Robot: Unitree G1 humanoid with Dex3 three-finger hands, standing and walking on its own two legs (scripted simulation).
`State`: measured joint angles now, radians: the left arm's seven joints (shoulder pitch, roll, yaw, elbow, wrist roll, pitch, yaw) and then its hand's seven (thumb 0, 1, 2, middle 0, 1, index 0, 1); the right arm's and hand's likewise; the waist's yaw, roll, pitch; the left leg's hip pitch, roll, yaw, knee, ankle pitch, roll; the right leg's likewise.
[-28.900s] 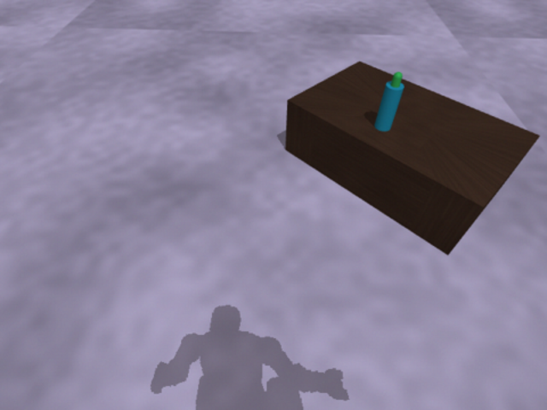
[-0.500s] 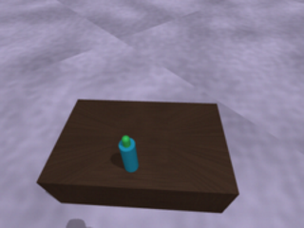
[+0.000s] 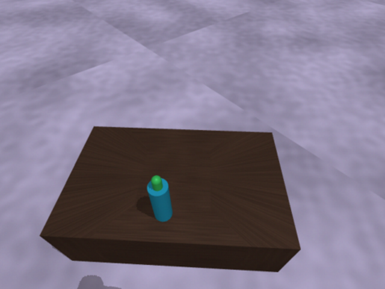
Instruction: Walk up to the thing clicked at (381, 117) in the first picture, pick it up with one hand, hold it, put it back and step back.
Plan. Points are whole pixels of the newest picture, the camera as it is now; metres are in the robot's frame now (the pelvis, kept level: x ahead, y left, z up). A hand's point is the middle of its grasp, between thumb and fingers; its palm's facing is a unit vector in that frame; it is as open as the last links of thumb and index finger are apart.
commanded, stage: stand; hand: left
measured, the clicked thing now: (160, 197) +0.49 +0.15 -0.32
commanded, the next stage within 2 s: none
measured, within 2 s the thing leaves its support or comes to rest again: neither
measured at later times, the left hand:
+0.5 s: hand out of the picture +0.05 +0.25 -0.16, palm faces -0.01 -0.94 -0.35, open 8.0 cm
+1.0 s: hand out of the picture +0.07 +0.25 -0.15, palm faces +0.00 -0.94 -0.35, open 7.4 cm
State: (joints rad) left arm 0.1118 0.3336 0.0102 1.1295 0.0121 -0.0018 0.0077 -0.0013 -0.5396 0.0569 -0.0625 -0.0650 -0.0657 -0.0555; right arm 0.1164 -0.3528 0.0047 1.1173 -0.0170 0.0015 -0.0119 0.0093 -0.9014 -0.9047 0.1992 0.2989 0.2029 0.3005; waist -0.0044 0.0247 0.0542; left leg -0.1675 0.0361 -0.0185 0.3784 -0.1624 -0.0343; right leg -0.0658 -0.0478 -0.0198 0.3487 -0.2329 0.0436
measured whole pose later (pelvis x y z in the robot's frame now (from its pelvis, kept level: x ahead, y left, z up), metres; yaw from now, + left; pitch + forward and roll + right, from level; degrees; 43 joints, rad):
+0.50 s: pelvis -0.01 +0.00 +0.00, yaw +1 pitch -3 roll +0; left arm 0.14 0.34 0.01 1.14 0.01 0.00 0.00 0.00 0.77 0.87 -0.20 -0.30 -0.20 -0.29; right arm 0.12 -0.35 0.00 1.14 -0.02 0.00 0.00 0.01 -0.90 -0.90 0.20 0.30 0.20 0.30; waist -0.01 0.02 0.06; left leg -0.17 0.03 -0.03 0.36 -0.14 -0.04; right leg -0.07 -0.05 -0.03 0.34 -0.22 0.04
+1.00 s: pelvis +0.00 +0.00 +0.00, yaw +0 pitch -2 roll +0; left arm 0.13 0.34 0.02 1.12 0.01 0.00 0.00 0.01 0.90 0.90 -0.20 -0.30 -0.20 -0.30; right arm 0.11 -0.35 0.00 1.12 -0.02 0.00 0.00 0.01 -0.90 -0.90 0.20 0.30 0.20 0.30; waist 0.00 0.02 0.06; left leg -0.16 0.04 -0.03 0.36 -0.16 -0.04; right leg -0.06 -0.05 -0.03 0.34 -0.23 0.04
